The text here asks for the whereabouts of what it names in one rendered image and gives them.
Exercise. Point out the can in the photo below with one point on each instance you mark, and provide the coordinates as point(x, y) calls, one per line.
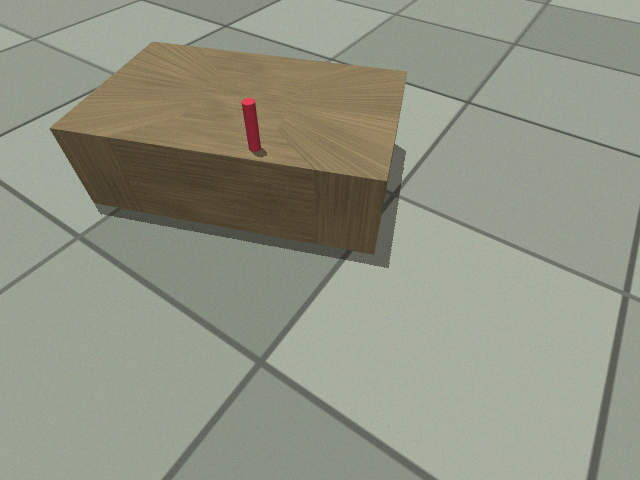
point(251, 124)

